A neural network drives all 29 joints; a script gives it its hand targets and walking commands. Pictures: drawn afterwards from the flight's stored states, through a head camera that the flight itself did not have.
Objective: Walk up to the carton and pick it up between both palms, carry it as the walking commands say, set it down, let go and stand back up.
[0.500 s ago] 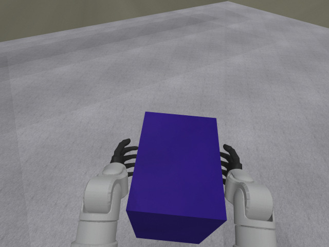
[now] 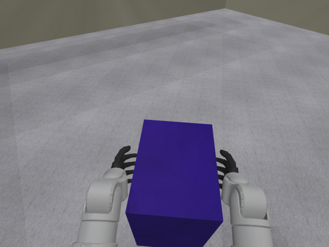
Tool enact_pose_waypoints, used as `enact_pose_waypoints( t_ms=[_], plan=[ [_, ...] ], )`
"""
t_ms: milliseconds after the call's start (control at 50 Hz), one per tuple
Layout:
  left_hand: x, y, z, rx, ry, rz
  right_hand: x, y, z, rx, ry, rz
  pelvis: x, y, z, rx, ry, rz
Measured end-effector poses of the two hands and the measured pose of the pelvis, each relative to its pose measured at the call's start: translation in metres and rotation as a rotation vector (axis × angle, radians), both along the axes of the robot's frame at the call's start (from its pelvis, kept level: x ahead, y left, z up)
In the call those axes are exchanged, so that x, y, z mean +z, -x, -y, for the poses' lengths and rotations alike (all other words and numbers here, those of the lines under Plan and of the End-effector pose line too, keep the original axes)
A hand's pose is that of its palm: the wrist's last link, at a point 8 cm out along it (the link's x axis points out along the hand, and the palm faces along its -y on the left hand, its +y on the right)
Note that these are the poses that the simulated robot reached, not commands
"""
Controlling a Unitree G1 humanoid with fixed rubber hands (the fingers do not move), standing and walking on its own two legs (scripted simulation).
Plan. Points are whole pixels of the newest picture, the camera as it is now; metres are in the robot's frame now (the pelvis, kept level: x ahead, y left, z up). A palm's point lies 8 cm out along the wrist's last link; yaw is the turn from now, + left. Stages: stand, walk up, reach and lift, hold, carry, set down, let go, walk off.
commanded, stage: carry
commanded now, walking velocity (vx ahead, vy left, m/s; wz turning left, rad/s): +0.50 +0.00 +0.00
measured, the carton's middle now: (172, 187) +0.29 -0.01 +0.00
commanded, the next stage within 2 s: none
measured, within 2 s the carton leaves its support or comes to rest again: neither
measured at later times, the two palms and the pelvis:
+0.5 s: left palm (127, 152) +0.36 +0.12 +0.06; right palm (225, 156) +0.36 -0.14 +0.06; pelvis +0.08 +0.00 +0.00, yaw -1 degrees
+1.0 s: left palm (150, 111) +0.56 +0.07 +0.05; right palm (226, 115) +0.55 -0.19 +0.05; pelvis +0.26 -0.04 +0.01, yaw -4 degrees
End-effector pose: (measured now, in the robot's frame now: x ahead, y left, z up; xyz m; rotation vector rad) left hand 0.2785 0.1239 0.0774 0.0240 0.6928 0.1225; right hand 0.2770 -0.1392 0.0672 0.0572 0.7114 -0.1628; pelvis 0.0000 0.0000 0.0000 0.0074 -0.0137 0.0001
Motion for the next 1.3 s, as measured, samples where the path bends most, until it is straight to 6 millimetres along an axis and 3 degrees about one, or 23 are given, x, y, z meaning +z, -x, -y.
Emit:
enact_pose_waypoints(
  t_ms=[160,320,540,700,880,980,1080,1180,1300],
  plan=[
    [-0.002,-0.004,-0.003,0.001,0.008,0.002,0.001,-0.004,-0.004,0.002,0.01,0.003,0.002,-0.004,-0.003,-0.003,0.005,0.001],
    [-0.004,-0.028,0.002,-0.004,0.006,0.006,-0.001,-0.028,0.001,0.0,0.015,0.008,0.001,-0.027,0.001,-0.006,0.0,-0.003],
    [-0.014,-0.096,0.008,-0.01,0.01,-0.006,-0.011,-0.093,0.008,-0.004,0.021,-0.004,0.0,-0.088,0.006,-0.017,-0.001,-0.05],
    [-0.019,-0.151,0.033,-0.016,0.022,-0.007,-0.015,-0.145,0.033,-0.014,0.026,-0.003,-0.001,-0.136,0.028,-0.033,0.001,-0.06],
    [-0.038,-0.228,0.043,-0.032,0.036,-0.02,-0.03,-0.218,0.043,-0.031,0.04,-0.015,-0.007,-0.209,0.033,-0.049,-0.01,-0.05],
    [-0.031,-0.273,0.049,-0.042,0.028,-0.039,-0.025,-0.26,0.049,-0.041,0.033,-0.033,0.008,-0.251,0.036,-0.065,0.0,-0.063],
    [-0.017,-0.324,0.067,-0.048,0.038,0.01,-0.01,-0.309,0.067,-0.049,0.039,0.016,0.012,-0.297,0.052,-0.078,0.003,-0.06],
    [-0.013,-0.379,0.089,-0.043,0.031,0.073,-0.007,-0.367,0.089,-0.045,0.032,0.081,-0.003,-0.355,0.076,-0.066,-0.008,-0.032],
    [-0.025,-0.43,0.097,-0.042,0.005,-0.037,-0.021,-0.419,0.097,-0.034,0.022,-0.03,0.01,-0.414,0.085,-0.055,-0.014,-0.04]
  ],
)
